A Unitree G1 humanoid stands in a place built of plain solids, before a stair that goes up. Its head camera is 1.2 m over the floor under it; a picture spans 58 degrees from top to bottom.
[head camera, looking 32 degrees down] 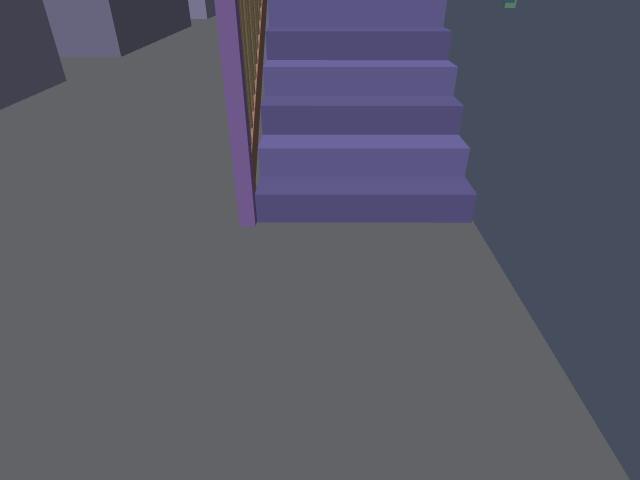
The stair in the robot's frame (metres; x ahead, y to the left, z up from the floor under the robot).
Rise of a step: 0.17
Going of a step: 0.24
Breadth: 1.20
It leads straight ahead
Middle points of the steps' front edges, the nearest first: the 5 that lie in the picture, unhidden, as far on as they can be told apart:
2.10 -0.25 0.17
2.34 -0.25 0.35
2.58 -0.25 0.52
2.82 -0.25 0.69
3.06 -0.25 0.87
